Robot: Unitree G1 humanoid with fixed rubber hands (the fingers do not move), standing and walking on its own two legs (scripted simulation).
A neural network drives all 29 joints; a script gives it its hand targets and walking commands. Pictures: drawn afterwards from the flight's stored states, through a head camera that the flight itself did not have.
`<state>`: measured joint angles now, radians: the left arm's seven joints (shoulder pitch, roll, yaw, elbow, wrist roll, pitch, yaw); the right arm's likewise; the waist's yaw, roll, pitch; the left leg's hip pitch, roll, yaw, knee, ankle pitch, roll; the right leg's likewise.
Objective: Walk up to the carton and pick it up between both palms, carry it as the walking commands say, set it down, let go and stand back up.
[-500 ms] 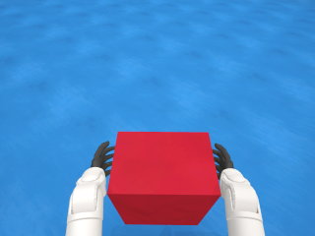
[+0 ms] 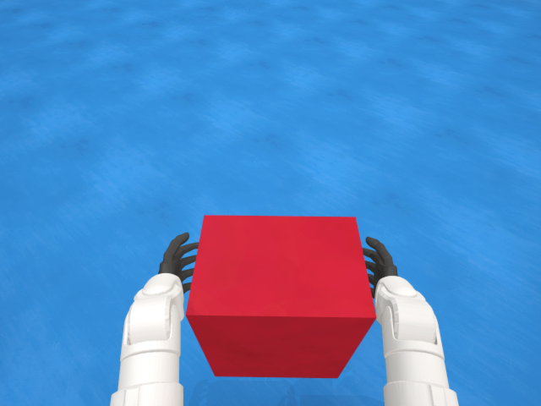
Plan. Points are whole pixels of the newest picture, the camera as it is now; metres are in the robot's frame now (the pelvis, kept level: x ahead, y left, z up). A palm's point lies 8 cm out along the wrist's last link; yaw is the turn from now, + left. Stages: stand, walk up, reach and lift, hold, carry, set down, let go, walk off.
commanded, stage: hold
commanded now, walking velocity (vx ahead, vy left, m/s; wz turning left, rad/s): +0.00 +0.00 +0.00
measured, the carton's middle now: (277, 305) +0.29 +0.00 -0.04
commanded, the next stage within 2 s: carry in 0.20 s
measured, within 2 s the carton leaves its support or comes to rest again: neither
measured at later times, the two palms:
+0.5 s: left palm (154, 299) +0.25 +0.18 +0.05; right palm (376, 287) +0.27 -0.15 +0.06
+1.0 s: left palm out of the picture +0.07 +0.15 +0.07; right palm out of the picture +0.07 -0.17 +0.05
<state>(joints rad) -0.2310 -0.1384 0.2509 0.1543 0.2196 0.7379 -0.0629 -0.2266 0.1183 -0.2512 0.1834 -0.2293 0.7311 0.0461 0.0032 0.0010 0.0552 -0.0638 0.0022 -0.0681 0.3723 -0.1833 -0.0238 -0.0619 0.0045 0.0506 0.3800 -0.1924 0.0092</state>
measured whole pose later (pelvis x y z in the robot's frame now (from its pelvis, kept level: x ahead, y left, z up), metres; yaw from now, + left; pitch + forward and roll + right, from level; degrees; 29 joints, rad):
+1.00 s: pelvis -0.17 -0.01 -0.01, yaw +3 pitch +2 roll +2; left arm -0.05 -0.13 0.11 -0.37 0.09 1.21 0.04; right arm -0.02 0.12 -0.15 -0.38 -0.08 1.21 -0.06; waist -0.02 0.00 -0.11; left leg -0.66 -0.01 0.00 0.95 -0.38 -0.04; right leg -0.32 -0.02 -0.09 0.59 -0.31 -0.06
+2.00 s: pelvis -0.57 -0.03 +0.00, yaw +5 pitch +2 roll +3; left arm -0.04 -0.13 0.11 -0.41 0.09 1.20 0.05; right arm -0.04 0.11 -0.14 -0.39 -0.06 1.20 -0.07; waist -0.05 0.01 -0.12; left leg -0.59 0.00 -0.01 1.13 -0.30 -0.08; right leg -0.33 -0.04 -0.10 0.50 -0.21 -0.05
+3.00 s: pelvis -0.92 -0.20 -0.02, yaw +7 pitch +2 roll -1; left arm -0.06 -0.12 0.15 -0.43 0.09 1.18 0.03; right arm -0.11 0.13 -0.13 -0.34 -0.08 1.17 -0.07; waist 0.03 -0.10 -0.05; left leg -0.28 0.00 0.15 0.62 -0.38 0.07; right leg -0.51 0.03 -0.13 0.59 -0.21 -0.07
